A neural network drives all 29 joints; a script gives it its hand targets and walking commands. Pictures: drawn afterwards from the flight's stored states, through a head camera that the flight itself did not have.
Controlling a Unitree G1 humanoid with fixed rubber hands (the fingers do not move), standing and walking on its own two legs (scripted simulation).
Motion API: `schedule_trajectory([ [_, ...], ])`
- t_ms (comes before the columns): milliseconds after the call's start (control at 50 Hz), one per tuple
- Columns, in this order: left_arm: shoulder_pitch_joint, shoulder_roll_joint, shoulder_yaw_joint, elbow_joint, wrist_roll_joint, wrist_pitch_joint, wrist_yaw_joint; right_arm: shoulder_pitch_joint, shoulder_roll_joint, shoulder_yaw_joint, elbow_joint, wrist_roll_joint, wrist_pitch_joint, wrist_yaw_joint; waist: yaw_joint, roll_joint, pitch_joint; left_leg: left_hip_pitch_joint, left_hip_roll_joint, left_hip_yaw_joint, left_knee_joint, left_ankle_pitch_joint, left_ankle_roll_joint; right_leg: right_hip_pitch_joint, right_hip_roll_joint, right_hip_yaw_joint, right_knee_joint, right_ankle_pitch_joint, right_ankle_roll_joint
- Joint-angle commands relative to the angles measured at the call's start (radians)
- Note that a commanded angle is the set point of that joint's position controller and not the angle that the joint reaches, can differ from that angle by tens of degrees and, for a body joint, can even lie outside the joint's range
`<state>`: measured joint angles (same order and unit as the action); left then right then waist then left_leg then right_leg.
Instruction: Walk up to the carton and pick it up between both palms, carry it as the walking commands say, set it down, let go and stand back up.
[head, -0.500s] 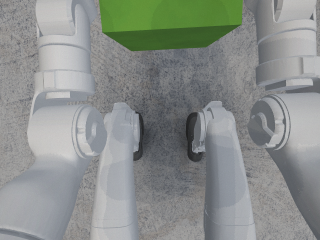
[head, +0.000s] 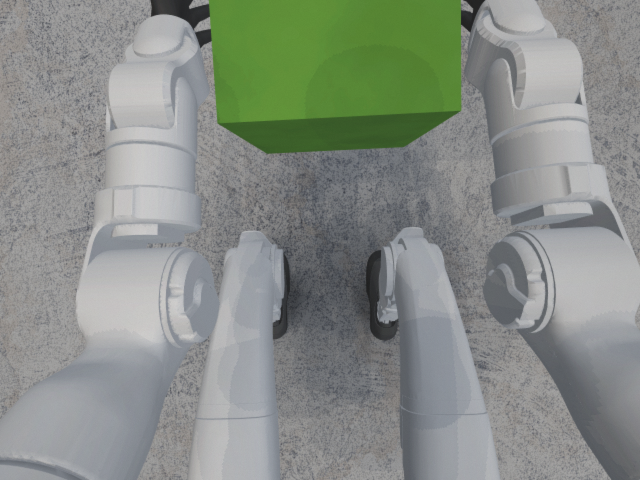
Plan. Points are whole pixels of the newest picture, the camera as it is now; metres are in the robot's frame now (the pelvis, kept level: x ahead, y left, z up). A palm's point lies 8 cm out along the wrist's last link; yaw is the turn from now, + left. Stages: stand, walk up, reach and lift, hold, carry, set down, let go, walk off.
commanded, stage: reach and lift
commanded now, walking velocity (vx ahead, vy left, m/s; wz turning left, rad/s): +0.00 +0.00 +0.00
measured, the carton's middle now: (332, 42) +0.55 +0.00 -0.11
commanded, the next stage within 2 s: none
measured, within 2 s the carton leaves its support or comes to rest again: neither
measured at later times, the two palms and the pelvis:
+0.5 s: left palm (146, 11) +0.51 +0.15 +0.03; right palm out of the picture +0.52 -0.14 +0.04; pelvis +0.01 +0.00 +0.06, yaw -1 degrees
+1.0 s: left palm out of the picture +0.48 +0.15 +0.10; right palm out of the picture +0.49 -0.14 +0.11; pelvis +0.02 +0.00 +0.12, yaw -1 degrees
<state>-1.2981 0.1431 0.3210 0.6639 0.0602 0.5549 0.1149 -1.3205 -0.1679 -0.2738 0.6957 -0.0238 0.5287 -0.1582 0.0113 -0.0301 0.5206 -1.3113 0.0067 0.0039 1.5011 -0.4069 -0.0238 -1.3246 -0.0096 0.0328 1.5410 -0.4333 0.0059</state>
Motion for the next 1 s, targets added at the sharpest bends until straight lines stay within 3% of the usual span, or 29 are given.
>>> schedule_trajectory([
  [0,-0.729,-1.253,-0.416,-0.124,-0.134,-0.056,-0.315,-0.733,1.282,0.453,-0.079,0.163,-0.043,0.402,0.055,-0.013,-2.308,0.571,-0.155,0.021,-0.270,-0.022,0.028,0.637,0.163,-0.009,-0.326,-0.014,0.002],
  [60,-0.729,-1.309,-0.538,-0.262,-0.233,-0.047,-0.314,-0.872,1.260,0.593,-0.346,0.255,-0.052,0.397,0.049,-0.043,-2.692,0.838,-0.161,0.010,-0.274,0.224,0.015,0.825,0.172,-0.028,-0.343,0.203,0.021],
  [80,-0.746,-1.274,-0.508,-0.168,-0.208,-0.054,-0.314,-0.785,1.228,0.538,-0.147,0.202,-0.038,0.396,0.040,-0.016,-2.479,0.728,-0.145,0.002,-0.242,0.134,0.012,0.648,0.156,-0.015,-0.309,0.132,0.013],
  [120,-0.744,-1.271,-0.511,-0.258,-0.196,-0.060,-0.311,-0.771,1.280,0.549,-0.236,0.212,-0.046,0.394,0.060,-0.032,-2.553,0.787,-0.151,0.020,-0.286,0.155,0.012,0.768,0.165,-0.010,-0.366,0.122,0.017],
  [160,-0.732,-1.274,-0.541,-0.331,-0.208,-0.057,-0.307,-0.710,1.278,0.541,-0.229,0.211,-0.038,0.385,0.014,-0.003,-2.624,0.849,-0.162,0.006,-0.293,0.259,0.006,0.848,0.173,-0.020,-0.356,0.249,0.012],
  [180,-0.677,-1.273,-0.502,-0.185,-0.159,-0.059,-0.310,-0.661,1.285,0.471,-0.073,0.183,-0.040,0.398,0.071,0.037,-2.354,0.736,-0.142,0.008,-0.327,0.134,0.006,0.659,0.158,-0.013,-0.359,0.121,0.012],
  [200,-0.636,-1.285,-0.414,-0.143,-0.122,-0.056,-0.319,-0.706,1.283,0.456,-0.120,0.159,-0.043,0.406,0.062,-0.022,-2.302,0.723,-0.150,-0.008,-0.363,0.031,0.021,0.632,0.178,-0.028,-0.386,0.043,0.013],
  [260,-0.697,-1.274,-0.517,-0.277,-0.162,-0.061,-0.314,-0.641,1.277,0.493,-0.152,0.181,-0.051,0.406,0.023,0.031,-2.457,0.813,-0.146,-0.014,-0.362,0.178,0.013,0.762,0.166,-0.018,-0.398,0.186,0.000],
  [280,-0.656,-1.278,-0.488,-0.218,-0.166,-0.068,-0.320,-0.686,1.307,0.520,-0.177,0.203,-0.061,0.407,0.105,0.008,-2.410,0.821,-0.151,-0.003,-0.388,0.180,0.014,0.791,0.158,-0.002,-0.431,0.152,0.018],
  [300,-0.636,-1.310,-0.513,-0.223,-0.154,-0.067,-0.316,-0.655,1.277,0.499,-0.189,0.182,-0.062,0.408,0.028,0.040,-2.422,0.853,-0.138,-0.018,-0.387,0.185,0.003,0.787,0.167,-0.013,-0.449,0.173,0.001],
  [380,-0.610,-1.263,-0.526,-0.253,-0.187,-0.069,-0.312,-0.726,1.293,0.600,-0.303,0.237,-0.060,0.402,0.098,-0.043,-2.520,0.958,-0.156,-0.020,-0.409,0.242,0.023,0.833,0.170,-0.006,-0.456,0.218,0.033],
  [420,-0.587,-1.332,-0.509,-0.213,-0.160,-0.074,-0.313,-0.657,1.271,0.532,-0.212,0.169,-0.068,0.405,0.025,0.009,-2.360,0.916,-0.148,-0.022,-0.436,0.164,0.016,0.786,0.161,-0.002,-0.498,0.153,0.006],
  [440,-0.617,-1.319,-0.553,-0.316,-0.173,-0.078,-0.311,-0.651,1.275,0.548,-0.274,0.193,-0.071,0.412,0.061,0.045,-2.496,1.020,-0.153,-0.024,-0.456,0.233,0.000,0.844,0.177,-0.008,-0.500,0.203,-0.002],
  [480,-0.596,-1.325,-0.512,-0.198,-0.143,-0.077,-0.310,-0.539,1.301,0.459,-0.076,0.149,-0.068,0.422,0.035,0.062,-2.246,0.877,-0.130,-0.038,-0.491,0.162,-0.003,0.792,0.156,-0.001,-0.526,0.157,-0.005],
  [600,-0.562,-1.294,-0.521,-0.260,-0.156,-0.102,-0.341,-0.514,1.289,0.558,-0.193,0.146,-0.068,0.403,0.046,0.005,-2.325,0.868,-0.138,-0.007,-0.504,0.283,0.021,0.983,0.138,0.042,-0.572,0.298,0.016],
  [620,-0.501,-1.352,-0.586,-0.334,-0.198,-0.094,-0.340,-0.600,1.351,0.712,-0.443,0.218,-0.079,0.399,0.090,-0.032,-2.599,1.072,-0.160,-0.006,-0.523,0.404,0.023,1.152,0.160,0.037,-0.592,0.377,0.031],
  [660,-0.553,-1.292,-0.552,-0.330,-0.184,-0.088,-0.323,-0.571,1.319,0.627,-0.292,0.220,-0.058,0.394,0.109,-0.009,-2.406,1.023,-0.139,-0.028,-0.556,0.312,0.026,1.046,0.142,0.044,-0.607,0.293,0.019],
  [680,-0.510,-1.273,-0.518,-0.248,-0.140,-0.077,-0.329,-0.481,1.323,0.556,-0.184,0.170,-0.051,0.401,0.057,0.011,-2.199,0.947,-0.136,-0.007,-0.567,0.212,0.027,0.968,0.130,0.042,-0.637,0.196,0.016],
  [700,-0.491,-1.287,-0.474,-0.165,-0.117,-0.082,-0.339,-0.549,1.310,0.558,-0.176,0.159,-0.061,0.405,0.108,0.006,-2.128,0.902,-0.143,-0.015,-0.585,0.150,0.038,0.939,0.128,0.048,-0.639,0.122,0.016],
  [720,-0.520,-1.345,-0.554,-0.283,-0.163,-0.082,-0.344,-0.521,1.345,0.589,-0.269,0.161,-0.058,0.415,0.057,-0.014,-2.355,1.062,-0.141,-0.040,-0.612,0.194,0.027,1.065,0.157,0.025,-0.656,0.173,0.012],
  [780,-0.466,-1.349,-0.492,-0.136,-0.113,-0.075,-0.347,-0.458,1.282,0.460,-0.104,0.083,-0.065,0.435,0.016,0.053,-2.050,1.019,-0.108,-0.042,-0.657,0.109,0.013,0.873,0.132,0.017,-0.721,0.103,-0.002],
  [800,-0.526,-1.323,-0.506,-0.233,-0.111,-0.082,-0.350,-0.454,1.355,0.501,-0.131,0.116,-0.064,0.436,0.062,0.069,-2.143,1.029,-0.120,-0.033,-0.659,0.140,0.008,0.975,0.128,0.035,-0.724,0.134,-0.005],
  [820,-0.502,-1.343,-0.557,-0.297,-0.159,-0.082,-0.355,-0.515,1.339,0.584,-0.247,0.154,-0.063,0.438,0.050,0.011,-2.340,1.155,-0.123,-0.055,-0.665,0.213,0.017,1.087,0.137,0.025,-0.724,0.220,0.007],
  [840,-0.487,-1.302,-0.465,-0.117,-0.119,-0.075,-0.364,-0.542,1.283,0.499,-0.145,0.111,-0.062,0.443,0.069,-0.004,-2.063,0.974,-0.112,-0.044,-0.663,0.074,0.018,0.933,0.123,0.038,-0.727,0.059,0.005],
  [860,-0.507,-1.336,-0.525,-0.258,-0.155,-0.087,-0.359,-0.540,1.342,0.583,-0.273,0.152,-0.062,0.425,0.042,-0.037,-2.285,1.115,-0.124,-0.048,-0.673,0.162,0.033,1.108,0.133,0.039,-0.730,0.182,0.017],
  [880,-0.514,-1.336,-0.580,-0.333,-0.167,-0.091,-0.357,-0.461,1.363,0.601,-0.238,0.151,-0.055,0.436,0.061,0.020,-2.370,1.192,-0.118,-0.055,-0.680,0.270,0.018,1.126,0.134,0.033,-0.734,0.284,0.011],
  [900,-0.445,-1.296,-0.453,-0.169,-0.099,-0.073,-0.364,-0.430,1.292,0.489,-0.100,0.092,-0.046,0.436,0.038,0.027,-2.065,1.003,-0.114,-0.034,-0.685,0.169,0.027,0.974,0.120,0.047,-0.747,0.175,0.004],
  [960,-0.395,-1.319,-0.568,-0.366,-0.138,-0.077,-0.361,-0.366,1.341,0.616,-0.300,0.138,-0.048,0.445,0.061,-0.006,-2.376,1.252,-0.123,-0.053,-0.720,0.396,0.020,1.180,0.149,0.034,-0.772,0.380,0.009],
  [980,-0.297,-1.318,-0.488,-0.129,-0.078,-0.064,-0.373,-0.383,1.296,0.554,-0.190,0.105,-0.051,0.444,0.090,0.046,-2.076,1.076,-0.117,-0.021,-0.720,0.281,0.019,1.041,0.124,0.055,-0.781,0.259,0.006],
])
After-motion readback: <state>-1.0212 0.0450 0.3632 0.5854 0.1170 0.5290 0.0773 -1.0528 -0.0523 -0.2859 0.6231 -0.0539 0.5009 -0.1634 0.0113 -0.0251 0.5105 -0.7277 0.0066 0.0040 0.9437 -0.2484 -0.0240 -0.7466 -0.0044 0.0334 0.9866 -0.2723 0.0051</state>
